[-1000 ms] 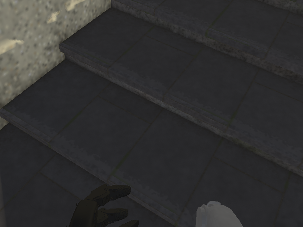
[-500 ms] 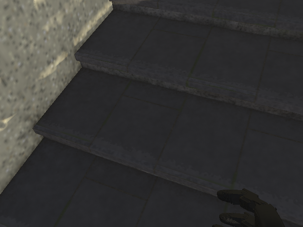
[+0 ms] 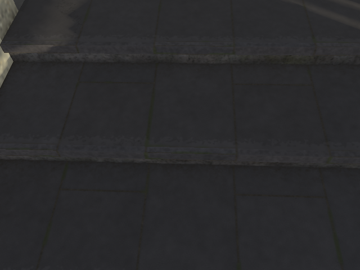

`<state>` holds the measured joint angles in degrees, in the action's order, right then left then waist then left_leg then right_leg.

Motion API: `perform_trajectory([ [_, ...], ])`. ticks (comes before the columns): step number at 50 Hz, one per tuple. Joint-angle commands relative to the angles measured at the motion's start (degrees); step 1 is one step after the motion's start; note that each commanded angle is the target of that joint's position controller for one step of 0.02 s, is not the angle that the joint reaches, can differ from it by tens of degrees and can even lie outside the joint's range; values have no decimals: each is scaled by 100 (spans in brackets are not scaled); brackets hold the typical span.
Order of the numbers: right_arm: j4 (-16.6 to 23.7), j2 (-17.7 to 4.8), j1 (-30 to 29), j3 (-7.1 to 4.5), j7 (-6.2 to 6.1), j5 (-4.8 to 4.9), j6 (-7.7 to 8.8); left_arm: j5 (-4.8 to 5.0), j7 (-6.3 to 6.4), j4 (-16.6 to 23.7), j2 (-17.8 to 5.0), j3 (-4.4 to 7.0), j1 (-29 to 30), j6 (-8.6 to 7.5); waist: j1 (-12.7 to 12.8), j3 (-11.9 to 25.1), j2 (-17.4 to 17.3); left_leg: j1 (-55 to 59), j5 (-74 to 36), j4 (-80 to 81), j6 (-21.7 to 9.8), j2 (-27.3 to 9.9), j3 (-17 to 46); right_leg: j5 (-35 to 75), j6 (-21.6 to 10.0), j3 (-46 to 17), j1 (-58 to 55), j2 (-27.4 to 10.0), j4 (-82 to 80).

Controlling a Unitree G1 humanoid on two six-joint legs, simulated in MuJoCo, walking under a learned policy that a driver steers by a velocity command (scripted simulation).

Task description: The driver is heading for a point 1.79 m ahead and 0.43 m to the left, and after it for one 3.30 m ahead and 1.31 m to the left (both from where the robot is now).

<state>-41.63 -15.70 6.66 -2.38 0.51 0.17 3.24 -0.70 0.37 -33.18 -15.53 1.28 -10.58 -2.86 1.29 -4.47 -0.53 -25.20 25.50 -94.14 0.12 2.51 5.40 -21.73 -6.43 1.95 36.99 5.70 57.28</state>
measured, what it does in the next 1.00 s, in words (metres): climbs, turning left: left foot 0.12 m higher, then left foot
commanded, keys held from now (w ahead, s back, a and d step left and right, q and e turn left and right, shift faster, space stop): q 0.80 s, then no key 0.14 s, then e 0.06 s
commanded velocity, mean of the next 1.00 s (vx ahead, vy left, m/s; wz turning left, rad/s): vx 0.05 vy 0.00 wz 0.32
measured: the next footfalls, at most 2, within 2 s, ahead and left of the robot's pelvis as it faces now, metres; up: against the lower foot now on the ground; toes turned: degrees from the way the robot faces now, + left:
left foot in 0.34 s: +0.21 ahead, +0.20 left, +0.12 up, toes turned +7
left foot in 0.48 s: +0.22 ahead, +0.22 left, +0.00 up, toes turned +11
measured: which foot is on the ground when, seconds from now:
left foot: up 0.00-0.32, down 0.34-0.38, up 0.40-0.46, down 0.48-0.98, up 1.00-1.00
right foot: down 0.00-0.48, up 0.50-0.94, down 0.96-1.00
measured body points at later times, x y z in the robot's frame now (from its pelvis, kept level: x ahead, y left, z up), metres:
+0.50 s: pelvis +0.18 +0.10 +0.05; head +0.20 +0.11 +0.50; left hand +0.28 +0.37 -0.06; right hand +0.38 -0.11 -0.04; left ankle +0.18 +0.22 -0.67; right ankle +0.08 -0.05 -0.66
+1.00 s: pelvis +0.27 +0.08 +0.08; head +0.29 +0.09 +0.53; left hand +0.38 +0.36 +0.01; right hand +0.48 -0.13 -0.03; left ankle +0.18 +0.21 -0.66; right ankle +0.37 +0.00 -0.57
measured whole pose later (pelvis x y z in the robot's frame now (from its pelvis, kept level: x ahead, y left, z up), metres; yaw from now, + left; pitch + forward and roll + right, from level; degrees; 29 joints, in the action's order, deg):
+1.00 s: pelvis +0.27 +0.08 +0.08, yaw +25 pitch +2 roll -1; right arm -36.7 -15.5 17.1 -3.1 -3.7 1.1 -4.0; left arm -1.1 2.0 -30.2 -9.7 -1.4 -7.0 -0.4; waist -0.4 0.4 -2.0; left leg -14.1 15.2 -32.0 1.1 0.9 12.6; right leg -30.8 -1.4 4.2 39.5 -1.0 67.7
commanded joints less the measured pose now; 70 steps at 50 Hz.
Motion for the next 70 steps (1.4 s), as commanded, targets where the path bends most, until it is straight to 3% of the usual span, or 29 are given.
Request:
perform_trajectory([
  [1,779,-133,239,81,-85,74,27,75,-10,134,-548,172,-388,-61,-186,710,-113,-1613,234,-659,-147,-365,32,2448,-725,-2878,-1707,-1655,-2961],
  [4,639,-31,455,160,-153,78,-60,21,8,-42,-53,-34,-245,-34,-257,682,1,-1777,-60,363,28,-547,-294,3949,-683,-1730,-1699,-1474,-3265],
  [10,424,189,706,141,-248,39,-221,-247,82,-547,-94,-65,-292,70,-146,1054,670,-1659,-1715,1206,402,-541,-556,4412,-632,-441,-2191,-1597,-3559],
  [13,859,-35,81,16,-275,75,-313,-156,179,-378,-318,37,-129,186,96,629,666,-2817,-1103,1061,604,-618,-169,3632,-824,-865,-2941,-2129,-3656],
  [17,1209,238,-248,116,-209,-49,-361,-47,386,-295,-432,164,-40,366,227,644,571,-3158,-665,1964,786,-926,-231,3796,-707,-805,-3790,-2413,-3512],
  [21,1196,103,-173,58,-5,15,-266,80,460,-190,-614,255,182,526,198,910,562,-1271,-709,4519,549,-431,-995,5041,-311,-207,-3752,-1900,-3059],
  [23,906,-146,662,-110,81,-1,-178,234,385,-357,-692,276,73,489,-220,1292,527,-6,-2047,6906,225,37,-1321,5718,15,11,-4227,-1612,-2018],
  [24,646,-357,1288,-215,53,12,-130,243,299,-417,-633,265,-15,321,-457,1405,610,944,-3046,7934,74,97,-1159,4830,278,153,-3896,-1338,-1319],
  [25,756,-1094,1599,-378,-91,8,-153,-199,225,-244,-112,101,-320,214,-275,1737,-829,3501,-7367,6514,-547,-1485,900,23,820,226,-896,-843,694],
  [26,950,-1335,1905,-366,-156,-269,-171,-256,102,-310,238,-51,-375,18,-491,2952,-1657,4479,-10223,6226,-2175,-3035,2747,-1934,1230,-533,360,-165,2894],
  [27,945,-1083,1920,-354,-159,-318,-219,-44,-5,-384,-209,70,-3,-30,-852,3273,-850,4206,-8487,6512,-2521,-2863,2731,-1637,1345,-1053,470,-379,3877],
  [28,929,-979,1495,-355,-227,-240,-298,65,-35,-244,-253,78,411,-6,-721,2480,-595,3811,-6882,6589,-2259,-2421,2171,-1257,1334,-852,1047,-501,4245],
  [30,996,-643,1102,-250,-356,48,-457,-21,77,33,-147,49,1007,147,-616,1331,-296,2887,-5494,6805,-1696,-1864,1658,-923,1366,-535,1606,-567,4598],
  [32,998,-600,996,-199,-407,12,-520,19,79,258,-42,8,933,248,-375,947,-469,2112,-4891,7086,-1513,-1611,1440,-883,1315,-382,1469,-466,5060],
  [35,929,-612,1145,-160,-484,-54,-527,81,130,368,58,-67,600,312,-256,853,-600,1729,-4258,7143,-1391,-1465,1392,-752,1258,-303,1865,-392,5840],
  [40,950,-781,1130,-198,-538,-45,-652,-15,302,954,39,-104,832,342,-122,836,-802,1349,-3896,7073,-1325,-1131,1570,-247,1452,-269,1989,-461,4868],
  [42,936,-865,943,-216,-644,79,-772,-44,292,1253,454,-323,1054,329,28,962,-911,1719,-3619,7271,-1154,-1198,1524,-935,1313,-193,1904,-795,2783],
  [43,929,-916,1111,-278,-664,125,-853,-20,260,1333,600,-371,1462,295,-212,938,-1044,1563,-3475,7486,-1060,-1153,1377,-1228,1207,119,1349,-771,1894],
  [45,911,-1049,1168,-343,-547,82,-815,62,205,971,466,-251,974,233,-224,1230,-1332,1367,-4653,7539,-1163,-1458,1266,-1149,955,504,232,-706,1795],
  [47,888,-830,1115,-281,-448,173,-730,142,187,775,108,-66,419,160,-14,1113,-1399,1273,-5112,7340,-1037,-1357,1217,-728,657,397,-743,-598,558],
  [48,795,-606,1282,-210,-414,167,-657,67,186,700,-6,0,269,119,45,1223,-1182,1362,-5671,6973,-825,-1161,1009,-24,524,146,-1242,-537,-138],
  [49,814,-245,1630,-140,-398,78,-568,-66,171,704,-470,119,105,78,-136,1524,260,1022,-5366,5461,-414,-483,465,1532,-15,-1583,-1869,-1181,-917],
  [50,835,2,1876,-123,-350,26,-561,-271,185,580,-536,105,-373,187,-82,2112,2637,181,-1118,3867,116,346,219,1340,-1305,-4267,-2067,-2409,-3122],
  [51,793,-222,1557,-214,-285,-19,-554,-221,180,624,-321,28,-186,110,-28,1583,2501,-373,1088,2058,343,638,783,1081,-1728,-5574,-1565,-2745,-3731],
  [53,773,-242,1171,-173,-208,-12,-616,20,173,575,-256,52,501,-3,-248,517,1213,-1318,792,195,391,433,394,695,-1150,-4252,-983,-2288,-3173],
  [55,942,-281,818,-144,-258,-129,-621,105,257,357,-258,135,341,28,-225,421,493,-1321,29,91,297,64,-87,417,-567,-2955,-915,-1765,-2823],
  [57,1129,-130,557,-63,-262,-92,-549,148,324,253,-146,120,178,36,-197,565,541,-1249,-699,494,240,-2,-182,769,-461,-2345,-1228,-1393,-2852],
  [61,1329,-140,265,-6,-363,-89,-466,169,430,194,-202,158,-244,50,-50,1100,709,-1523,-980,987,329,-7,2,1919,-760,-2513,-2382,-1519,-3031],
  [70,1354,-51,204,32,-290,-46,-456,108,570,452,-421,248,-42,324,-172,1088,783,-1108,-1118,2187,610,7,116,777,-896,-2961,-1751,-1401,-3079],
])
